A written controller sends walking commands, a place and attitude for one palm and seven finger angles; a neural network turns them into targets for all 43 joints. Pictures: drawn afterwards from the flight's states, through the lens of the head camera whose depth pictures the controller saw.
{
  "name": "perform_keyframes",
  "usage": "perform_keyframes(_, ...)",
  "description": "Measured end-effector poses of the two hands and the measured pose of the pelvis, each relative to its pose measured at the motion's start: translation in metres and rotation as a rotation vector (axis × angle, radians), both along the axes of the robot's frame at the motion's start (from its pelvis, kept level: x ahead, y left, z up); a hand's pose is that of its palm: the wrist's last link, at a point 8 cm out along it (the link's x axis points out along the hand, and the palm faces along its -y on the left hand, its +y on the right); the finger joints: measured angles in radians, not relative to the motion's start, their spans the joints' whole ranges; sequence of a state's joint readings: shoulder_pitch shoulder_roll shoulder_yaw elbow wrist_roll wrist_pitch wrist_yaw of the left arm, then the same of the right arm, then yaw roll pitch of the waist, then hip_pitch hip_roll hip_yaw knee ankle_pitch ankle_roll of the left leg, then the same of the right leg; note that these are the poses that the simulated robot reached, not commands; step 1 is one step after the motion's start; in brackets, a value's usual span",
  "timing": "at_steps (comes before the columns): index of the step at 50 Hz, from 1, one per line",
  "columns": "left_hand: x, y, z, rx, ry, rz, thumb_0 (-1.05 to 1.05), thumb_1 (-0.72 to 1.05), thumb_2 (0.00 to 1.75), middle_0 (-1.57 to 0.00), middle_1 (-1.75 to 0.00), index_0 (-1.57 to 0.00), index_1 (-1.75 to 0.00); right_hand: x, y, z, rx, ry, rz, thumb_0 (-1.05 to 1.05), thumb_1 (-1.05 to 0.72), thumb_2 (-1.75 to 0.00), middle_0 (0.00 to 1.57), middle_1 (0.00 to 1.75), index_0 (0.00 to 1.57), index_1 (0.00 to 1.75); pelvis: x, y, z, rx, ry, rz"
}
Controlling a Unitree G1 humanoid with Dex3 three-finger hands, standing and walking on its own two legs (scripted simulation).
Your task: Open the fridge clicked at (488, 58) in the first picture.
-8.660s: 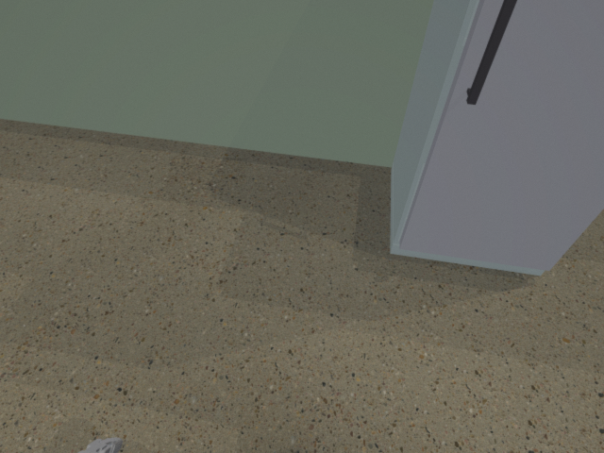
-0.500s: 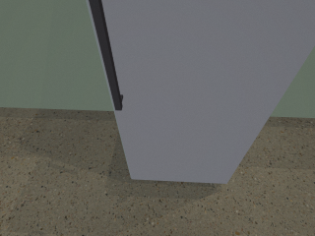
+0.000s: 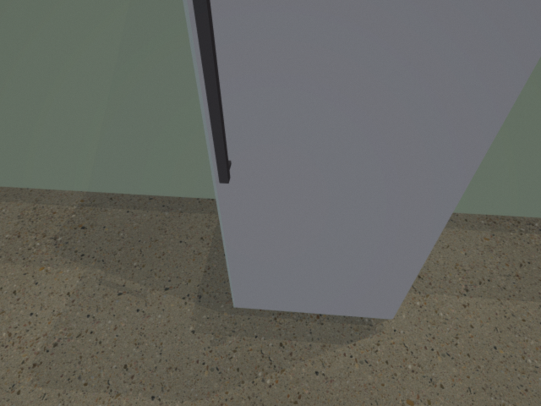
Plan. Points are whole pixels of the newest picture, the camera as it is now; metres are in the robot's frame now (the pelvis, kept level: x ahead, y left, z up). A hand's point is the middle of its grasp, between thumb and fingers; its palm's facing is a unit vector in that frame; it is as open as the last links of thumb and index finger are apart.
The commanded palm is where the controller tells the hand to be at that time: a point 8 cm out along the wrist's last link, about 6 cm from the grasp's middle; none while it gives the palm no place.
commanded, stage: come to a stop and stand still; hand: left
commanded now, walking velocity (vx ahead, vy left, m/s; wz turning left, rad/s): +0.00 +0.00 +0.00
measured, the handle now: (217, 95) +0.59 +0.14 +0.20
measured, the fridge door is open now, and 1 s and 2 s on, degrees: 0 0 0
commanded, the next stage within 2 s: look again from close up in 1.06 s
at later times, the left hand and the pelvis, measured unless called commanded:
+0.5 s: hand out of the picture +0.03 +0.24 -0.17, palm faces -0.03 -0.95 -0.30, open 7.4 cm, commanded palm none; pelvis -0.05 +0.01 -0.01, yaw +0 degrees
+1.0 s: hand out of the picture -0.05 +0.27 -0.16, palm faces -0.06 -0.95 -0.32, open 7.4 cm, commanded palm none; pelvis -0.09 +0.03 +0.00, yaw -3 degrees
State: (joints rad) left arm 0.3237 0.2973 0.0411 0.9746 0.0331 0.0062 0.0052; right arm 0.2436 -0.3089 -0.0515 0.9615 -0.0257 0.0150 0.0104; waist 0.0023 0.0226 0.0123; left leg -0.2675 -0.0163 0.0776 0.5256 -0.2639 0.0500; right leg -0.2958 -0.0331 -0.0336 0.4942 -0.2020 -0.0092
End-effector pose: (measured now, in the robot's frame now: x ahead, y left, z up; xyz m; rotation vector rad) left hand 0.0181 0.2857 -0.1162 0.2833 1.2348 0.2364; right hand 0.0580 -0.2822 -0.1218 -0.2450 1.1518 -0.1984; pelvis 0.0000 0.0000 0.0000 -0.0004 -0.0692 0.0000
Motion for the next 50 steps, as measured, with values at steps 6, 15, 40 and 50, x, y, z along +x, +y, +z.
perform_keyframes(6, 0.004, 0.005, -0.005, -0.005, 0.005, -0.018, 0.01, 0.9, 0.9, -0.2, -0.3, -0.2, -0.3, -0.035, -0.012, 0.001, -0.041, 0.054, -0.036, 0.01, -0.91, -0.89, 0.2, 0.3, 0.2, 0.3, -0.012, 0.002, -0.002, -0.007, -0.005, 0.003)
perform_keyframes(15, 0.019, 0.0, -0.004, -0.026, -0.075, -0.046, 0.0, 0.91, 0.9, -0.2, -0.3, -0.2, -0.3, -0.07, -0.009, -0.006, -0.033, 0.13, -0.055, 0.01, -0.91, -0.89, 0.2, 0.3, 0.2, 0.3, -0.026, 0.004, -0.004, 0.002, -0.008, -0.006)
perform_keyframes(40, -0.062, 0.02, 0.0, 0.003, 0.075, -0.056, 0.0, 0.91, 0.9, -0.2, -0.3, -0.2, -0.3, -0.097, 0.011, 0.0, -0.004, 0.063, -0.096, 0.01, -0.91, -0.89, 0.2, 0.3, 0.21, 0.3, -0.077, 0.019, 0.003, -0.008, 0.003, -0.068)
perform_keyframes(50, -0.068, 0.028, -0.011, -0.022, 0.094, -0.056, 0.01, 0.9, 0.9, -0.2, -0.3, -0.2, -0.3, -0.117, 0.014, 0.001, -0.044, 0.107, -0.082, 0.01, -0.91, -0.89, 0.2, 0.3, 0.2, 0.3, -0.085, 0.031, 0.0, -0.014, 0.017, -0.06)
